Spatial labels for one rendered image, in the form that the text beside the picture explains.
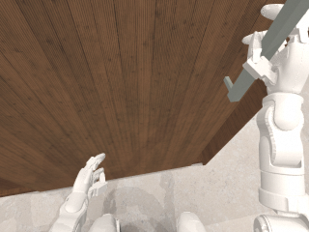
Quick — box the left robot hand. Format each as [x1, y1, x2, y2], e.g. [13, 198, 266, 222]
[72, 153, 108, 200]

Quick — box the robot left thigh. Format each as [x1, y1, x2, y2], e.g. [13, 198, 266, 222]
[89, 215, 121, 232]

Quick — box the right robot hand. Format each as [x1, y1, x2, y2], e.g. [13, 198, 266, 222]
[242, 4, 309, 95]

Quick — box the robot right forearm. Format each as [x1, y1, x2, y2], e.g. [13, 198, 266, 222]
[256, 92, 309, 229]

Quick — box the robot right thigh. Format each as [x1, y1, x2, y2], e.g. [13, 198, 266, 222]
[176, 212, 207, 232]

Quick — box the handle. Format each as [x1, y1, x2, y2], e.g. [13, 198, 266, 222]
[223, 0, 309, 102]

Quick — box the wardrobe door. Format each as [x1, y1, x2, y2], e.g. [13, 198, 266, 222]
[0, 0, 289, 192]
[0, 178, 25, 191]

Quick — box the robot thigh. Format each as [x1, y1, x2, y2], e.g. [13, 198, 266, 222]
[176, 212, 207, 232]
[89, 215, 121, 232]

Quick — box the right robot upper arm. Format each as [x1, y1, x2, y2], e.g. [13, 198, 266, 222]
[253, 215, 309, 232]

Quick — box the robot left forearm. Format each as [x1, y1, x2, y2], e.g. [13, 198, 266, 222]
[48, 191, 89, 232]

